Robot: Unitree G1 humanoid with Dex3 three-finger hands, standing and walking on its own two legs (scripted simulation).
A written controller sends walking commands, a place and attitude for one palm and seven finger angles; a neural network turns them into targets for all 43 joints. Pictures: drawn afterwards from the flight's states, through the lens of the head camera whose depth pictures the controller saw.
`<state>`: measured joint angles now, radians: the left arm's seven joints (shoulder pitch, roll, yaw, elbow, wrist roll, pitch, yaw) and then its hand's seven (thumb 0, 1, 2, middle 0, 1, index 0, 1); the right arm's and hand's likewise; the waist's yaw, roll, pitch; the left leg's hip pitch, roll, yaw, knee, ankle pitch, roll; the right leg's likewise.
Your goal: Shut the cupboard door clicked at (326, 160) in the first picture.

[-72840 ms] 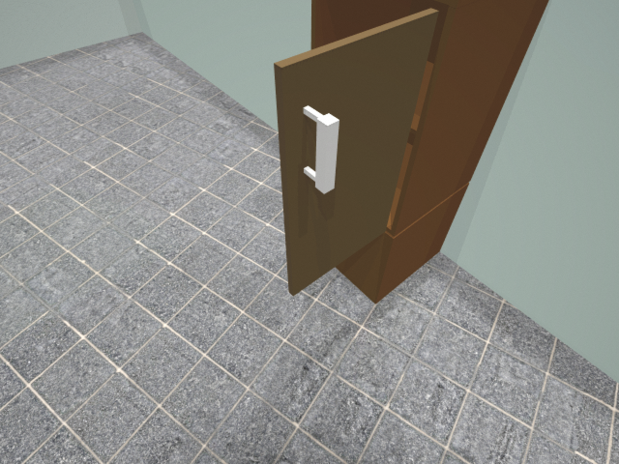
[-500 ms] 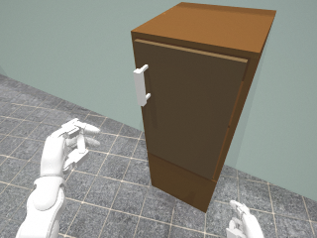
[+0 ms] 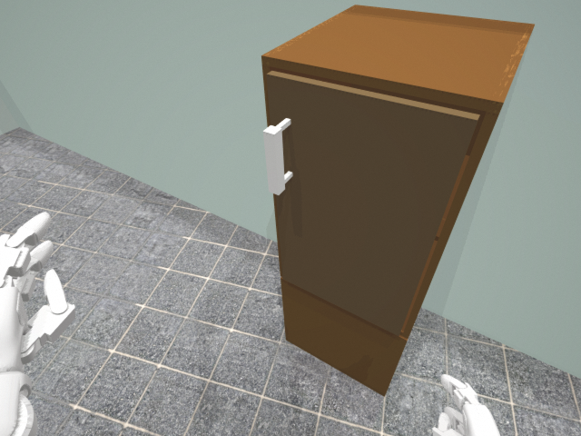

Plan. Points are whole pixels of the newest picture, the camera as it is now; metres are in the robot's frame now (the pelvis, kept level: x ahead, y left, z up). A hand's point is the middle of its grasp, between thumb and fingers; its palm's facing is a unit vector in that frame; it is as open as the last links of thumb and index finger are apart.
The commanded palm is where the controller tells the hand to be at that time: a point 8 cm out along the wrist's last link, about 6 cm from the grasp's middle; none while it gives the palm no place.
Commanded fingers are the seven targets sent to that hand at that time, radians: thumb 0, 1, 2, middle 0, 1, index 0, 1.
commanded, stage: draw the hand back to the body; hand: left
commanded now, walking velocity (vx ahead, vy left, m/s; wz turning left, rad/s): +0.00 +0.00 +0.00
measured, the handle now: (281, 156) +0.58 +0.11 +0.10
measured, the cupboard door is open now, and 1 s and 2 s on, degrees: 0 0 0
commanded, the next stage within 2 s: step back with the hand held close in 0.18 s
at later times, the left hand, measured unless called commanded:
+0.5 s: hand (87, 303) +0.20 +0.26 +0.15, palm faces +0.41 -0.80 -0.44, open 7.4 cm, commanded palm +0.14 +0.30 +0.17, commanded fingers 0.00 0.90 0.90 -0.20 -0.30 -0.20 -0.30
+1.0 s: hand (23, 364) +0.13 +0.28 +0.15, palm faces +0.48 -0.77 -0.43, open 7.4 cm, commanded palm +0.07 +0.31 +0.17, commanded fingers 0.00 0.90 0.90 -0.20 -0.30 -0.20 -0.30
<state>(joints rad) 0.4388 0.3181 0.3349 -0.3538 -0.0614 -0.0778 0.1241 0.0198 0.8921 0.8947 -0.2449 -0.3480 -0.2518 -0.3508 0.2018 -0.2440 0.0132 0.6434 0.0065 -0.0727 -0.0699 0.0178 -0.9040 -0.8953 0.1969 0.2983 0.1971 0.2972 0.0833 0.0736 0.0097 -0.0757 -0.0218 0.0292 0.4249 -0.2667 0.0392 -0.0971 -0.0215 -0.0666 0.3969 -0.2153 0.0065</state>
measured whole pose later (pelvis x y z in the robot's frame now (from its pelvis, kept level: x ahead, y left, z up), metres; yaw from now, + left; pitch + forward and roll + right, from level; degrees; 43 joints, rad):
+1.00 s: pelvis -0.08 +0.02 -0.03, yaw -2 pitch -2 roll -1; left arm 0.48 0.38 0.44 -0.45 -0.01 -0.22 0.16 0.02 0.89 0.89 -0.21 -0.30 -0.21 -0.30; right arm 0.26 -0.22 0.01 0.56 0.01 -0.03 -0.08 0.02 -0.90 -0.89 0.20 0.30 0.20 0.30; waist 0.01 0.01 -0.01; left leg -0.41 -0.01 0.07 0.72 -0.31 0.08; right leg -0.42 -0.02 -0.03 0.65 -0.20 0.02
